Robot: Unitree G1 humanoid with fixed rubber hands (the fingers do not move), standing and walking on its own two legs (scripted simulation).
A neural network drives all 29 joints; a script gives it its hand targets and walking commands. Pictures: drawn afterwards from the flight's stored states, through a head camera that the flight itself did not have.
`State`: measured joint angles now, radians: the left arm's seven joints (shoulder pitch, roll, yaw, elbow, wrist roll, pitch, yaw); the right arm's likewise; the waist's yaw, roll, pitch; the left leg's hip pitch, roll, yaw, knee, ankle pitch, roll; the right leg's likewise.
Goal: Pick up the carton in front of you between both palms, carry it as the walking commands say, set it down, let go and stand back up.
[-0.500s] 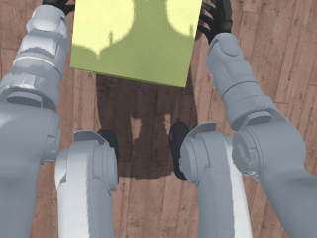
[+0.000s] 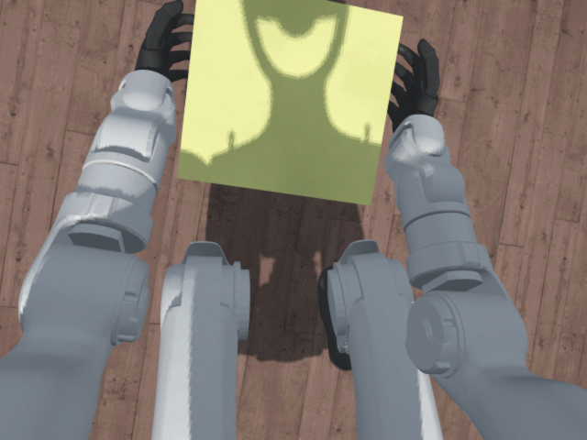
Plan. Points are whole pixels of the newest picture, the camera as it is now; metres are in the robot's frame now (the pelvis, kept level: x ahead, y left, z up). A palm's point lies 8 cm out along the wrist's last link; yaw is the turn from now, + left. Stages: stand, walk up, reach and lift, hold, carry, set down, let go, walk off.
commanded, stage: reach and lift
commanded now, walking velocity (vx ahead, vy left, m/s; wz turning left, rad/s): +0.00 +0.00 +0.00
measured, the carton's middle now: (281, 117) +0.50 +0.02 -0.20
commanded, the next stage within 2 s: none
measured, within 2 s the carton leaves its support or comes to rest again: neither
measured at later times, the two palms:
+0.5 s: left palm (83, 26) +0.48 +0.17 +0.06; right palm (525, 83) +0.46 -0.13 +0.07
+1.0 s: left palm out of the picture +0.43 +0.17 +0.22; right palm out of the picture +0.44 -0.13 +0.23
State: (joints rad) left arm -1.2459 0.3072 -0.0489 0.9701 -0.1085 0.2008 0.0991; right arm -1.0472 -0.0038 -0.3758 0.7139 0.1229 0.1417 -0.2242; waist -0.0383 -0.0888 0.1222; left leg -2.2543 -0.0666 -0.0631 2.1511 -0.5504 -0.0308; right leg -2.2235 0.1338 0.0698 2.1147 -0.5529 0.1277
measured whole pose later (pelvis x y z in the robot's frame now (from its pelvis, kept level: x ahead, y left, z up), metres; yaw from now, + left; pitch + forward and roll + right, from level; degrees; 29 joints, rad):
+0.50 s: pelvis +0.01 -0.01 +0.13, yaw +3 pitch +40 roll -2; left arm -0.96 0.10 0.27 0.81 0.13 0.30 0.04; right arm -0.82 0.12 -0.47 0.58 -0.11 0.28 -0.14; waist -0.03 -0.03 -0.17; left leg -1.92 -0.10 -0.09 1.73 -0.51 -0.05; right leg -1.90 0.13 0.10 1.72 -0.52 0.09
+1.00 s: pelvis +0.06 -0.01 +0.27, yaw +4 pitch +27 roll -1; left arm -0.59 -0.03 0.28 0.74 0.15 0.28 0.07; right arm -0.52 0.14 -0.39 0.62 -0.14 0.25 -0.10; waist -0.03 -0.01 -0.22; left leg -1.24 -0.10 -0.12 1.24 -0.46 -0.03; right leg -1.22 0.10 0.13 1.24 -0.48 0.05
